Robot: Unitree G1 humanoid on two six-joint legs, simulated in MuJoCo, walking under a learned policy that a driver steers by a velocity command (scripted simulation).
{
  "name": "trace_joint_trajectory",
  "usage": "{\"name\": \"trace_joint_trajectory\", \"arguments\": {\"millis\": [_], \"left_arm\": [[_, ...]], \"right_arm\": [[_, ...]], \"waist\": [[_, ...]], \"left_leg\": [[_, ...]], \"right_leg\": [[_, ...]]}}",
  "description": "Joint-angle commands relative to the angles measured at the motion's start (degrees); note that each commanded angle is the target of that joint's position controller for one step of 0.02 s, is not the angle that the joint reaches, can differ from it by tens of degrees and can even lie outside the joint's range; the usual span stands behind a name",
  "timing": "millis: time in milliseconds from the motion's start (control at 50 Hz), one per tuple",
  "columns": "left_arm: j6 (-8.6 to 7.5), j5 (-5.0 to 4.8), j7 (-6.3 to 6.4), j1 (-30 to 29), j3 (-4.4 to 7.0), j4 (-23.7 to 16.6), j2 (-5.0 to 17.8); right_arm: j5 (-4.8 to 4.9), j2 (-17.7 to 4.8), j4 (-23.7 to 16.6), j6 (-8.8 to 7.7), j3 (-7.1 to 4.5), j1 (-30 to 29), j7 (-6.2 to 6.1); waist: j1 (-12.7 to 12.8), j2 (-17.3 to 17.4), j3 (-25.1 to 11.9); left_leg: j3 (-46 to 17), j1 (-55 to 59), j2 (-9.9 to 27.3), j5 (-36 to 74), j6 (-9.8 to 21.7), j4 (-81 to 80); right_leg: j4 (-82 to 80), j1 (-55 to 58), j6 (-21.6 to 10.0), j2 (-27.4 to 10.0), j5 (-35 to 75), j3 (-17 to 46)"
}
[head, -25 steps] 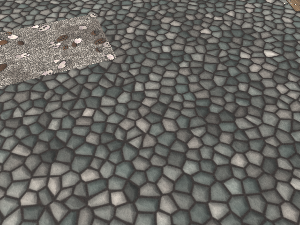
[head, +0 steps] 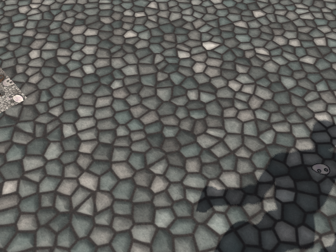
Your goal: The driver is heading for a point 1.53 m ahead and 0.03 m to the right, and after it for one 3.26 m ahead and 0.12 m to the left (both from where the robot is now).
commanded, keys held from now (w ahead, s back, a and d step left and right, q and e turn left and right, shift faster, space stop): w+e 0.26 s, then w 0.08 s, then w+q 0.66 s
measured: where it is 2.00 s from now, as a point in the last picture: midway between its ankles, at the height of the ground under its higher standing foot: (164, 114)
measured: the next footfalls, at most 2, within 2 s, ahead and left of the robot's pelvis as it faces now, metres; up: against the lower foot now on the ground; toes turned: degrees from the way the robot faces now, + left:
right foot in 0.06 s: +0.19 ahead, -0.06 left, +0.00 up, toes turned -7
left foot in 0.60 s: +0.55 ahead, +0.02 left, +0.00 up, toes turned -7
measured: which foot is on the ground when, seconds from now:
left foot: down 0.00-0.08, up 0.10-0.58, down 0.60-1.00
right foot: up 0.00-0.04, down 0.06-0.60, up 0.62-1.00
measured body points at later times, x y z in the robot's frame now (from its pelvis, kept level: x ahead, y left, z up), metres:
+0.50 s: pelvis +0.29 -0.03 +0.01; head +0.32 -0.04 +0.46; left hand +0.32 +0.25 -0.12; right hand +0.42 -0.29 -0.10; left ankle +0.49 +0.07 -0.68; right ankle +0.15 -0.06 -0.73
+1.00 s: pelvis +0.57 -0.03 +0.02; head +0.61 -0.02 +0.47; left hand +0.77 +0.20 -0.09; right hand +0.55 -0.31 -0.11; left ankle +0.51 +0.03 -0.73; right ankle +0.74 -0.20 -0.67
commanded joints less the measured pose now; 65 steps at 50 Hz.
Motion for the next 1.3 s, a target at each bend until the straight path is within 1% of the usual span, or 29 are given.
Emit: {"name": "trace_joint_trajectory", "arguments": {"millis": [20,60,80,100,120,160,180,220,280,480,540,600,620,640,660,680,720,820,940,1040,1080,1120,1140,1160,1180,1200,1220,1240,1300], "left_arm": [[-0.45,0.11,0.64,5.90,1.15,-1.76,4.43],[-1.25,0.72,1.73,19.63,3.28,2.31,8.49],[-1.04,1.16,2.73,21.86,5.11,2.46,14.64],[-0.56,-0.32,2.64,20.33,5.78,1.12,17.87],[-0.23,-1.30,3.07,18.97,5.41,1.70,15.90],[-0.82,-1.40,3.65,13.41,4.17,1.60,10.91],[-1.32,-1.75,3.96,11.72,3.69,1.44,9.59],[-2.61,-2.15,3.89,11.62,3.18,1.35,8.75],[-3.46,-2.11,3.73,14.59,3.48,2.03,10.47],[-4.32,-0.83,4.43,24.42,1.77,5.69,8.71],[-4.53,-0.07,5.18,21.89,1.60,6.09,9.74],[-4.17,0.40,5.57,19.51,1.77,6.12,11.36],[-4.46,0.06,5.58,19.65,1.10,4.60,9.94],[-4.71,-1.47,4.48,25.42,0.39,3.51,5.31],[-5.10,0.25,4.49,21.67,0.89,3.23,9.27],[-5.69,-0.05,4.10,16.84,0.92,1.54,9.71],[-5.69,0.11,3.76,13.00,0.54,0.12,8.55],[-2.35,1.07,3.23,11.39,-0.40,-2.19,5.96],[-2.29,0.46,2.79,-2.52,-0.93,-7.37,5.50],[-3.12,-0.18,2.67,-9.32,-1.48,-10.64,5.86],[-3.63,-0.37,2.82,-7.15,-1.22,-10.70,7.10],[-4.26,-0.59,3.64,2.32,-0.23,-8.02,9.47],[-5.00,-0.11,4.36,9.88,0.56,-6.13,11.30],[-5.34,1.22,5.43,19.09,1.52,-5.69,15.16],[-4.31,1.52,5.51,18.18,2.75,-5.43,19.43],[-3.65,0.39,4.95,15.18,2.28,-5.58,14.15],[-3.71,-0.18,4.52,12.05,1.21,-6.00,9.35],[-3.93,0.07,4.18,10.40,0.67,-5.56,7.25],[-5.34,-0.47,3.88,12.86,0.54,-2.74,7.11]], "right_arm": [[-0.25,-11.47,-2.49,0.42,-2.37,-0.82,-0.97],[-0.24,-12.63,-3.56,1.25,-2.73,-1.94,-0.40],[0.21,-7.23,-6.04,0.97,-1.66,0.36,0.41],[0.75,-7.61,-10.09,0.34,-1.88,-2.12,1.28],[0.24,-9.66,-11.44,-0.40,-2.19,-9.57,1.53],[0.47,-8.90,-10.90,-1.26,-1.93,-8.70,1.54],[-0.59,-8.61,-10.78,-0.35,-1.87,-7.76,1.48],[-1.79,-7.62,-10.73,1.83,-1.71,-6.26,1.87],[-1.65,-6.89,-12.76,3.14,-1.51,-10.57,2.40],[-0.18,-6.57,-17.82,2.38,-0.45,-27.50,3.61],[0.07,-7.70,-17.30,2.03,-0.85,-24.15,3.65],[-0.19,-10.39,-10.93,1.41,-2.50,-4.75,2.44],[-1.31,-13.79,-9.02,1.28,-3.55,4.35,1.74],[-1.53,-19.41,-8.60,1.62,-5.23,4.99,1.81],[0.98,-15.56,-8.92,2.15,-4.61,-0.26,2.78],[1.21,-13.66,-10.22,2.33,-4.24,-5.33,2.95],[0.70,-10.22,-9.84,2.03,-3.37,-6.99,2.78],[1.39,-11.77,-8.10,0.86,-3.73,-3.82,2.18],[1.45,-12.00,-7.31,1.59,-4.20,2.67,1.77],[0.40,-12.42,-7.53,2.02,-4.48,5.54,1.08],[0.21,-13.21,-8.49,2.03,-4.77,3.31,0.62],[0.23,-14.27,-9.72,1.73,-5.03,-0.50,0.85],[0.82,-13.78,-9.71,1.23,-4.81,-1.16,1.40],[1.45,-9.58,-11.27,0.59,-3.60,-0.13,1.75],[2.58,-6.09,-12.29,0.90,-2.93,7.51,1.80],[0.35,-10.45,-9.93,1.78,-3.22,6.66,1.18],[-0.23,-10.37,-9.77,1.89,-3.27,2.53,1.66],[-0.30,-9.27,-10.43,1.85,-2.98,-0.39,2.04],[-1.17,-8.32,-11.01,2.97,-2.71,-2.08,3.16]], "waist": [[5.67,7.03,-3.73],[11.96,4.26,-11.32],[9.92,-5.98,-16.25],[8.05,-10.00,-20.56],[9.04,-1.40,-13.22],[3.68,4.24,-3.35],[1.69,4.30,-2.28],[0.11,2.59,-3.78],[0.87,0.74,-2.66],[7.95,-2.69,0.10],[4.67,-3.34,-0.24],[-4.19,-2.50,-9.59],[-7.22,1.65,-15.34],[-2.48,16.18,-19.10],[-1.41,8.01,-16.04],[-0.13,4.60,-8.30],[1.71,-0.62,-2.95],[3.58,2.71,-3.24],[-1.45,4.19,-1.98],[-3.61,5.16,-2.17],[-1.63,5.78,-2.49],[2.93,5.63,-5.94],[6.81,2.43,-10.27],[9.49,-3.85,-18.92],[4.66,-17.29,-22.69],[3.48,-7.50,-15.65],[3.35,-1.55,-8.79],[2.89,-0.12,-5.47],[1.55,-5.45,-4.37]], "left_leg": [[-1.31,-1.48,16.72,74.39,4.31,15.16],[-1.08,-10.80,15.69,59.30,3.74,39.24],[-1.41,-29.90,9.79,18.69,1.51,59.33],[-11.99,-46.78,-1.50,-9.19,-0.29,73.57],[-18.67,-52.91,3.01,-2.36,0.44,72.30],[-18.05,-48.00,7.27,4.95,0.43,61.55],[-18.18,-44.41,8.02,5.15,-0.50,58.61],[-17.72,-40.32,8.51,5.23,-2.22,54.85],[-15.83,-42.84,8.62,10.05,-3.98,47.93],[-11.66,-47.76,5.55,23.79,0.72,23.88],[-11.19,-40.49,2.23,17.83,4.21,19.60],[-10.70,-19.51,-2.62,14.91,7.95,14.38],[-22.58,-5.60,6.99,11.09,11.22,14.24],[-54.19,8.22,21.46,10.27,21.45,9.02],[-60.05,5.28,20.49,7.99,20.88,3.58],[-50.29,-2.56,19.13,8.92,19.70,3.02],[-40.73,-12.88,14.39,20.83,16.95,1.25],[-32.87,-19.97,8.63,27.54,15.26,-1.58],[-33.30,-15.33,6.23,29.71,11.24,-0.55],[-36.67,-9.10,7.54,36.91,11.02,4.50],[-38.48,-9.77,8.27,38.14,9.65,6.83],[-38.48,-13.82,6.52,44.50,7.30,14.21],[-35.13,-16.68,3.37,43.43,6.01,24.21],[-30.34,-22.97,0.46,27.92,4.85,39.25],[-23.95,-39.13,-8.24,-8.73,3.17,52.14],[-24.05,-44.37,-2.85,-5.97,3.65,57.05],[-23.92,-43.72,-1.23,-0.31,3.38,56.36],[-23.32,-42.80,0.10,2.46,2.94,54.25],[-22.21,-39.86,1.29,3.81,1.84,50.36]], "right_leg": [[-1.66,11.00,-4.26,5.55,-7.23,-3.26],[-9.27,30.38,-8.10,6.54,-9.30,1.10],[-10.58,46.12,-13.42,-8.81,-15.50,22.59],[-19.94,53.66,-21.11,-18.71,-13.99,52.08],[-22.94,49.22,-18.24,-16.89,-12.18,44.43],[-24.74,34.05,-13.16,-12.49,0.13,32.14],[-25.14,29.42,-11.90,-9.74,5.83,27.91],[-25.59,25.98,-11.21,-6.74,12.37,23.75],[-27.09,24.07,-10.08,-4.52,13.04,21.19],[-28.33,39.80,-4.05,-6.68,23.30,15.74],[-24.87,41.99,-2.93,-8.82,36.83,12.50],[-0.83,40.28,-0.88,-7.41,50.09,7.96],[15.46,29.28,-0.04,-5.29,33.21,6.09],[37.74,6.11,3.37,7.47,-14.36,4.21],[41.61,-0.66,2.24,5.43,-20.73,11.89],[39.91,-2.99,2.22,2.11,-15.60,12.36],[33.58,-0.33,3.21,-1.18,-12.45,11.47],[22.50,2.03,7.63,-2.97,-10.48,8.68],[6.08,-3.05,9.70,-2.19,2.44,7.64],[-2.05,-2.50,8.46,0.42,1.88,7.98],[-6.39,3.50,7.20,1.19,-0.33,9.08],[-10.41,18.49,5.23,3.57,-4.06,8.51],[-13.61,29.23,3.34,1.04,-2.62,9.86],[-14.90,41.90,0.20,-12.33,-14.42,23.06],[-21.38,51.09,-6.93,-23.92,-17.86,49.19],[-22.19,44.75,-6.95,-22.30,-24.07,50.55],[-23.24,37.20,-5.89,-19.21,-21.39,41.48],[-24.50,32.37,-4.89,-16.26,-13.73,34.29],[-26.06,27.85,-3.61,-11.52,1.89,23.40]]}}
